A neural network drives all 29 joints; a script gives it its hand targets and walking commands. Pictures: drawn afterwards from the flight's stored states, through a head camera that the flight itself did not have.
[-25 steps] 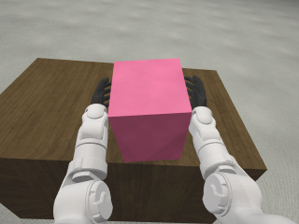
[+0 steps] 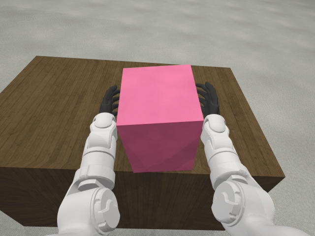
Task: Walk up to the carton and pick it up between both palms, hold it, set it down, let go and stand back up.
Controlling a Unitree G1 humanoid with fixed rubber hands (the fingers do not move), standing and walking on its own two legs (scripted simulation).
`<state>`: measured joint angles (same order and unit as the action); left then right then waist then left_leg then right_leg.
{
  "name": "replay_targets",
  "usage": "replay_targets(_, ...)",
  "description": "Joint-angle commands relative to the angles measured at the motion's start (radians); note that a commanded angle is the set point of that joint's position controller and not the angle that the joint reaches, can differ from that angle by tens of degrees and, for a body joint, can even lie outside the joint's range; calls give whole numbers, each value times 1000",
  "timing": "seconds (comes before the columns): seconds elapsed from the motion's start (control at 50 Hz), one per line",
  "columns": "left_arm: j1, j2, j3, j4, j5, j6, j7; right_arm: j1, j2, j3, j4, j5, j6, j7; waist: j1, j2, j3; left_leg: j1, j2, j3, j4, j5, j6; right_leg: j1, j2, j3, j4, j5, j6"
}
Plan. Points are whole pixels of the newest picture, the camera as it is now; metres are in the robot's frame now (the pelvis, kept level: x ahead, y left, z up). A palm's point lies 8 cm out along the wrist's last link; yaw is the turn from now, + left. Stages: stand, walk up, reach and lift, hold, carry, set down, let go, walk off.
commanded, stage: set down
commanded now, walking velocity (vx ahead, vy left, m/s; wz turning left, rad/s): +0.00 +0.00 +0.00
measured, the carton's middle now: (160, 122) +0.42 +0.00 +0.08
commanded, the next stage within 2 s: none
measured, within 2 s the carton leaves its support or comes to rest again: rests again in 1.64 s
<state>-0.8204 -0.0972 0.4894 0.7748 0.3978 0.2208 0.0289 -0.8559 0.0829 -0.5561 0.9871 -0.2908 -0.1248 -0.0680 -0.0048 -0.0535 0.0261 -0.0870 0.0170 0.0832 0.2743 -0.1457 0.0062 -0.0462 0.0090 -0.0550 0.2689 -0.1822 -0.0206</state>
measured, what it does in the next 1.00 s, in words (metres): stands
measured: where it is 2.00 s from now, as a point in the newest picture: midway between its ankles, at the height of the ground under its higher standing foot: outside the picture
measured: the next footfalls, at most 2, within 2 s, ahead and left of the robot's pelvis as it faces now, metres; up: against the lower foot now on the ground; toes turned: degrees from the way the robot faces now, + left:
none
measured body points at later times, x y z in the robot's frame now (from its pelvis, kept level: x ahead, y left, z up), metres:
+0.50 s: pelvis +0.01 +0.00 +0.00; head +0.03 +0.02 +0.45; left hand +0.44 +0.14 +0.09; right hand +0.43 -0.14 +0.11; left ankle +0.00 +0.11 -0.75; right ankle -0.02 -0.10 -0.75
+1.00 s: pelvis +0.01 +0.00 +0.00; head +0.05 +0.01 +0.45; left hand +0.44 +0.14 +0.07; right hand +0.44 -0.14 +0.09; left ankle +0.00 +0.11 -0.75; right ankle -0.02 -0.10 -0.75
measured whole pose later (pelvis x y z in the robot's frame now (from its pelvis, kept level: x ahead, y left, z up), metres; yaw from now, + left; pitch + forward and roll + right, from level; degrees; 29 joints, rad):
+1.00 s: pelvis +0.01 +0.00 +0.00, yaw -2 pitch +7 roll +0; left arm -0.84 -0.12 0.60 0.90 0.44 0.07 0.03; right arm -0.85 0.14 -0.73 0.93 -0.50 -0.15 -0.02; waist 0.03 -0.03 -0.03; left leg -0.26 0.03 0.13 0.29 -0.15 0.01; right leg -0.25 0.01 -0.06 0.31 -0.18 -0.02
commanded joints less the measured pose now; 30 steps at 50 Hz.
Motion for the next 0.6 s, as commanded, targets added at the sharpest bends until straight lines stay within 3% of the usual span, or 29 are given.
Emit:
replay_targets(0.0,-671,-373,-228,-98,-29,-92,-90,-578,458,248,-45,-48,-27,143,11,36,-496,116,-6,45,9,244,-18,167,-2,-40,51,462,89)
replay_targets(0.28,-690,-369,-189,-59,-14,-124,-69,-563,464,167,-29,-120,-28,164,11,54,-553,152,8,49,45,332,-30,71,3,-47,53,443,82)
replay_targets(0.58,-699,-346,-109,-9,19,-153,-58,-556,485,104,-31,-194,-13,186,35,44,-602,120,9,63,59,378,-12,24,-2,-40,70,458,92)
